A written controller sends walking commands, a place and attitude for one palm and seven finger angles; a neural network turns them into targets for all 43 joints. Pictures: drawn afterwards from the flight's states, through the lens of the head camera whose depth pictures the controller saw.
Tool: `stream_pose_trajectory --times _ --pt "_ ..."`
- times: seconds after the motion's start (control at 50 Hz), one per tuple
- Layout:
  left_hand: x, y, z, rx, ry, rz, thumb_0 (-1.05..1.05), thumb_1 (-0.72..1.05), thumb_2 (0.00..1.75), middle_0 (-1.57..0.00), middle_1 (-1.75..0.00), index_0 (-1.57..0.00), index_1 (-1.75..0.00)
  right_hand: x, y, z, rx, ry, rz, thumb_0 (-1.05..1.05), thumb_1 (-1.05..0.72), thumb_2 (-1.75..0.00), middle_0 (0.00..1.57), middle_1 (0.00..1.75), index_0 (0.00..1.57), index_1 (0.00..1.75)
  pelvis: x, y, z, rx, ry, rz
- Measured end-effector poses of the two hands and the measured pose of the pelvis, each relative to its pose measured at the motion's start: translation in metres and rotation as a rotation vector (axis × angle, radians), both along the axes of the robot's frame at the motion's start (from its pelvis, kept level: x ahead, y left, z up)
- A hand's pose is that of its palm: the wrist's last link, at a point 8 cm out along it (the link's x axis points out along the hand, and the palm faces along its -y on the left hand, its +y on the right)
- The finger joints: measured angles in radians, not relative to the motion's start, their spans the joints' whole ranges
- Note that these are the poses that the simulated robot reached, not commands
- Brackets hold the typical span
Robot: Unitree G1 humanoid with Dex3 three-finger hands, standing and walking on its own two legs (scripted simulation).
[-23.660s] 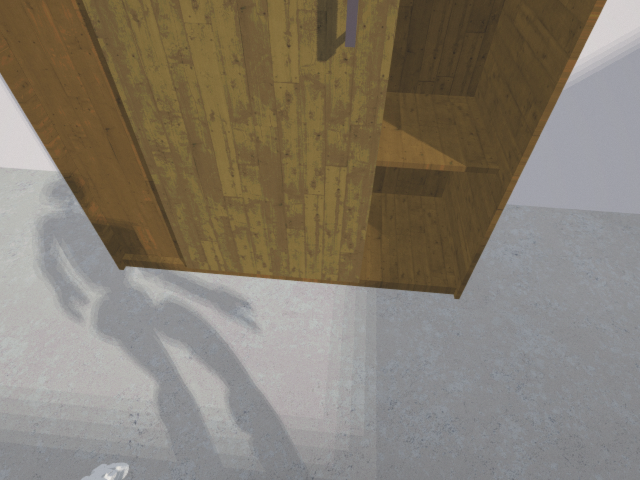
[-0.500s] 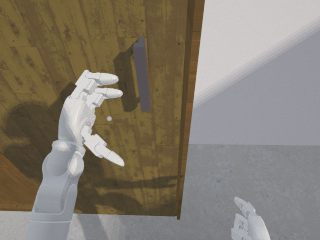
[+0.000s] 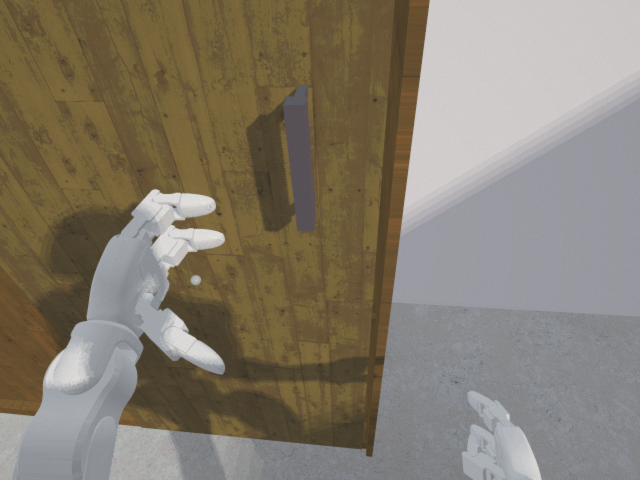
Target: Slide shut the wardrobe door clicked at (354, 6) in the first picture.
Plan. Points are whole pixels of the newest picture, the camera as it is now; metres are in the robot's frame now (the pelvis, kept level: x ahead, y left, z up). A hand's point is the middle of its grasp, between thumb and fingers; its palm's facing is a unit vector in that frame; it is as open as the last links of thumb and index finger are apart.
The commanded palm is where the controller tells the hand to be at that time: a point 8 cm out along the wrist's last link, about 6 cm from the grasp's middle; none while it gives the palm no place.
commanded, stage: draw the hand back to the body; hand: left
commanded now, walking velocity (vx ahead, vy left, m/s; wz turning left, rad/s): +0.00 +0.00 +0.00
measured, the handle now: (304, 161) +0.39 +0.07 +0.25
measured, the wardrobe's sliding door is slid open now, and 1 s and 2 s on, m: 0.01 0.01 0.01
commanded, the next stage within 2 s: step back with the hand held close in 1.42 s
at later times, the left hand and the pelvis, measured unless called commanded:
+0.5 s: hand (125, 312) +0.20 +0.21 +0.20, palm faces +0.31 -0.93 -0.22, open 13.9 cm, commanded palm +0.16 +0.25 +0.20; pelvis -0.02 +0.00 +0.00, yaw +0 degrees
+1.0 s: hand (82, 323) +0.20 +0.27 +0.17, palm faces +0.41 -0.84 -0.36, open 9.2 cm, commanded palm +0.15 +0.31 +0.18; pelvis +0.00 +0.02 +0.01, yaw -2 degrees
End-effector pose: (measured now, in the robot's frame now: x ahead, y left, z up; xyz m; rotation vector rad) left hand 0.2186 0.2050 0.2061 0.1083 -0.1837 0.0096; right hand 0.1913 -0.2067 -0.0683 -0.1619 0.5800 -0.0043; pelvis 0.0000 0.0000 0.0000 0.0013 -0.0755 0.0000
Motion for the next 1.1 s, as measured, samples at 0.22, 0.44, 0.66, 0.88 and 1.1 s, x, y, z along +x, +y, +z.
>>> stream_pose_trajectory --times 0.22,0.44,0.66,0.88,1.1 --pt "-0.023 0.015 -0.002 -0.059 0.065 0.036 -0.01 -0.56 0.20 -0.26 -1.15 -0.25 -1.15 0.023 0.005 0.025 -0.018 -0.126 0.016 0.02 -0.91 -0.90 0.20 0.30 0.20 0.30 -0.003 0.001 0.000 -0.003 -0.022 0.011" --pt "-0.042 0.040 -0.004 0.079 -0.021 0.211 -0.01 -0.44 0.25 -0.25 -1.09 -0.25 -1.08 0.007 0.011 0.027 -0.038 -0.135 0.015 0.02 -0.91 -0.90 0.20 0.30 0.20 0.30 -0.014 0.003 0.001 -0.010 -0.029 0.003" --pt "-0.056 0.065 -0.016 0.198 -0.077 0.354 -0.01 -0.10 0.42 -0.24 -0.89 -0.24 -0.88 -0.048 0.002 -0.010 -0.082 0.090 -0.045 0.02 -0.91 -0.90 0.20 0.30 0.20 0.30 -0.013 0.012 0.007 -0.011 -0.025 -0.016" --pt "-0.051 0.086 -0.019 0.266 -0.051 0.373 0.00 0.29 0.61 -0.23 -0.66 -0.23 -0.65 -0.044 -0.006 -0.005 -0.091 0.080 -0.121 0.02 -0.91 -0.90 0.20 0.30 0.20 0.30 0.000 0.020 0.009 -0.009 -0.021 -0.038" --pt "-0.063 0.109 -0.026 0.274 0.003 0.467 0.01 0.68 0.80 -0.22 -0.43 -0.21 -0.42 -0.011 -0.002 0.009 -0.094 0.014 -0.091 0.02 -0.91 -0.90 0.20 0.30 0.20 0.30 0.005 0.019 0.009 -0.012 -0.018 -0.032"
